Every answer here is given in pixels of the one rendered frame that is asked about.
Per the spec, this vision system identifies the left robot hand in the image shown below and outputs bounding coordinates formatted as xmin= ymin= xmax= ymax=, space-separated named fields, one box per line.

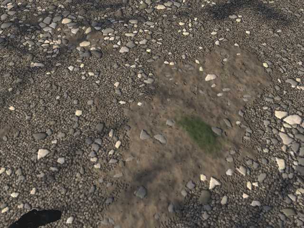
xmin=8 ymin=209 xmax=62 ymax=228

